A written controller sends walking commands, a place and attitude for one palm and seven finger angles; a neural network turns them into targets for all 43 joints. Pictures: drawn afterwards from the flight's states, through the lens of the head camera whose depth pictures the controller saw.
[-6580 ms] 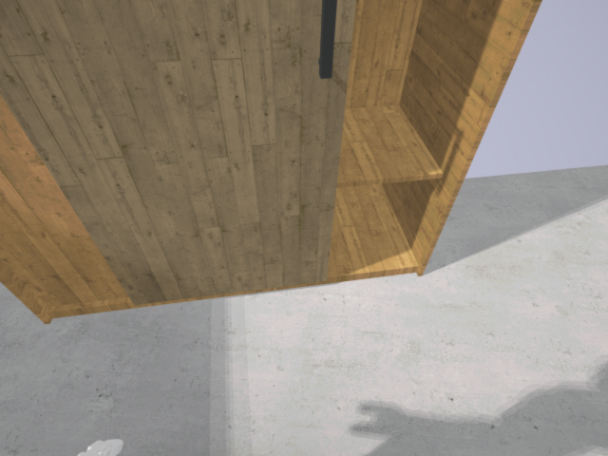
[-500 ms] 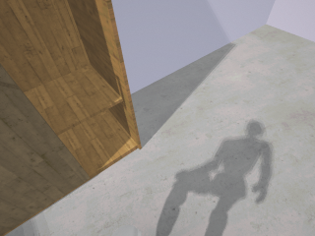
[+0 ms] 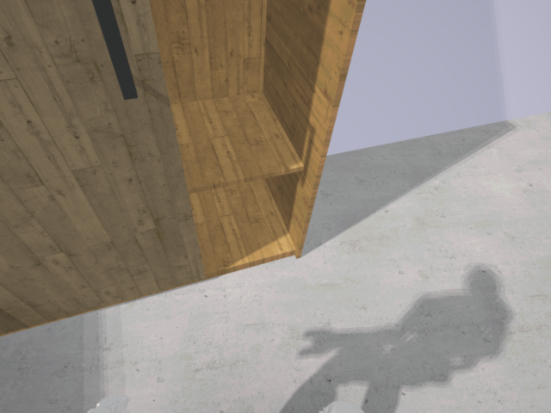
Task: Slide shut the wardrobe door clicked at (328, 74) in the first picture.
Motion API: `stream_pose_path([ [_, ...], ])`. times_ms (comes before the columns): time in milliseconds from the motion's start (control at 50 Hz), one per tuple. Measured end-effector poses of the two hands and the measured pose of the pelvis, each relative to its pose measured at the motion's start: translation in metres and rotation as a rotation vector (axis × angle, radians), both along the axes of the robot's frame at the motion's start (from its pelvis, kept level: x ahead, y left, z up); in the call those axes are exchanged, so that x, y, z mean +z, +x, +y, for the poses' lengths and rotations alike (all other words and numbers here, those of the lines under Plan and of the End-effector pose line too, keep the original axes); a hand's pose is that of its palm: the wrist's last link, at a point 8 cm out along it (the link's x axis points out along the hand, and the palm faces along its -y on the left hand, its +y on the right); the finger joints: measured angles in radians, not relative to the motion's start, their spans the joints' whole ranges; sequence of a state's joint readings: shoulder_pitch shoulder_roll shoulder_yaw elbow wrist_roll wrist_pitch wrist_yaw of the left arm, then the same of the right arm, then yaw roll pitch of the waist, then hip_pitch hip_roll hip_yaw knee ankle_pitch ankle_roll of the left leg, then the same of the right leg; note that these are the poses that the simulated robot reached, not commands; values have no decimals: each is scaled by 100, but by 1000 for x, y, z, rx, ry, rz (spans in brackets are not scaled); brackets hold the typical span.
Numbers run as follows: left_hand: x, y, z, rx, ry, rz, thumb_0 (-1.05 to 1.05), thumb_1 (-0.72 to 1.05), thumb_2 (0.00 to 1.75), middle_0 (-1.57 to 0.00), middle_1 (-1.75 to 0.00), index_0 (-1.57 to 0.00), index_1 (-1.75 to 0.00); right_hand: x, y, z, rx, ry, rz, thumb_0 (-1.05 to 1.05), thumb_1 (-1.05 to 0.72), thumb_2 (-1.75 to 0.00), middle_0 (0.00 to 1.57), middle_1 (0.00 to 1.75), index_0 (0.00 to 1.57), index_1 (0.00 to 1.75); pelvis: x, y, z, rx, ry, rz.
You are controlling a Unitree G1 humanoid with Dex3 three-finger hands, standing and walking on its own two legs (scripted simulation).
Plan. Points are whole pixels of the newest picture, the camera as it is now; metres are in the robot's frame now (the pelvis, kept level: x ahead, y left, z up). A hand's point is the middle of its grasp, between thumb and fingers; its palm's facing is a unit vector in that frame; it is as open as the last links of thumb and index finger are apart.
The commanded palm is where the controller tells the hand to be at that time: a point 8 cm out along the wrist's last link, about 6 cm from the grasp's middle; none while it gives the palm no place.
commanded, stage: turn to face it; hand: left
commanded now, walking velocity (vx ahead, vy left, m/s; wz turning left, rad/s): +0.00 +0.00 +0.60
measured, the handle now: (108, 19) +0.60 +0.30 +0.24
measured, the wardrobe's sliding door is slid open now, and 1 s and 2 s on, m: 0.38 0.38 0.38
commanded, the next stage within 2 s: take the last steps up to it in 0.50 s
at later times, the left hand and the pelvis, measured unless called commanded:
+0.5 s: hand out of the picture +0.01 +0.15 -0.14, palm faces +0.30 -0.91 -0.29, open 7.4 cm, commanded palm none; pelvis -0.01 -0.06 +0.00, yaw +17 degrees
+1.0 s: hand out of the picture -0.07 +0.19 -0.18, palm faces +0.42 -0.89 -0.18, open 7.4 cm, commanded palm none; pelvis +0.01 +0.01 +0.00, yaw +21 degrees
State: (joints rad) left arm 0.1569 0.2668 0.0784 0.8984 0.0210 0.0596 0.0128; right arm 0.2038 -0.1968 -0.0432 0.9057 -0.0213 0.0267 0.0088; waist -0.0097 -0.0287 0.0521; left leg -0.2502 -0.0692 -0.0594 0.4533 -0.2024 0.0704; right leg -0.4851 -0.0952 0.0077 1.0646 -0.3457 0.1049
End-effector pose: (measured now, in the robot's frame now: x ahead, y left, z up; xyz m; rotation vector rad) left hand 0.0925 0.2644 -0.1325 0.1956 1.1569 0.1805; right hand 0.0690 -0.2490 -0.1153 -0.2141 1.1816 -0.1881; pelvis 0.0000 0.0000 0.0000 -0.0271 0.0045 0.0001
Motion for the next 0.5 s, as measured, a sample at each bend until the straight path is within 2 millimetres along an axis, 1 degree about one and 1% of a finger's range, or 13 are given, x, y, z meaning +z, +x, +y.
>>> stream_pose_path([
  [60,5,5,-5,15,7,-28,1,91,90,-20,-30,-20,-30,-7,-6,-1,9,17,25,1,-90,-90,21,30,21,30,-1,0,-5,36,7,3],
  [120,11,10,-14,30,17,-56,1,91,90,-20,-30,-20,-30,-14,-13,-7,20,32,60,1,-90,-90,21,30,21,30,-2,-2,-13,75,12,6],
  [180,17,11,-26,47,31,-87,1,91,90,-20,-30,-20,-30,-24,-20,-19,36,45,97,1,-90,-90,21,30,21,30,-4,-4,-24,114,19,9],
  [240,21,4,-39,72,54,-117,1,91,89,-20,-30,-20,-30,-37,-21,-34,54,63,122,1,-90,-90,21,30,21,30,-9,-6,-39,146,37,10],
  [260,22,-1,-43,82,64,-122,1,91,89,-20,-30,-20,-30,-41,-20,-39,60,69,126,1,-90,-90,20,30,21,30,-11,-7,-43,157,31,6],
  [300,27,-15,-51,101,74,-114,0,91,89,-20,-30,-20,-30,-43,-16,-47,78,72,132,1,-90,-90,20,30,21,30,-9,-8,-49,187,33,-4],
  [380,33,-51,-62,173,76,-72,0,91,89,-20,-30,-20,-30,-38,-2,-57,127,74,129,1,-90,-90,20,30,20,30,-2,-7,-57,231,59,-14],
  [440,31,-76,-68,221,68,-35,1,90,89,-20,-30,-20,-30,-35,9,-61,165,68,124,1,-91,-90,20,30,20,30,1,-8,-60,264,67,-18],
  [500,26,-102,-74,271,50,0,1,90,89,-20,-30,-20,-30,-32,21,-58,210,55,130,1,-91,-90,20,30,20,30,2,-10,-60,294,70,-18],
])
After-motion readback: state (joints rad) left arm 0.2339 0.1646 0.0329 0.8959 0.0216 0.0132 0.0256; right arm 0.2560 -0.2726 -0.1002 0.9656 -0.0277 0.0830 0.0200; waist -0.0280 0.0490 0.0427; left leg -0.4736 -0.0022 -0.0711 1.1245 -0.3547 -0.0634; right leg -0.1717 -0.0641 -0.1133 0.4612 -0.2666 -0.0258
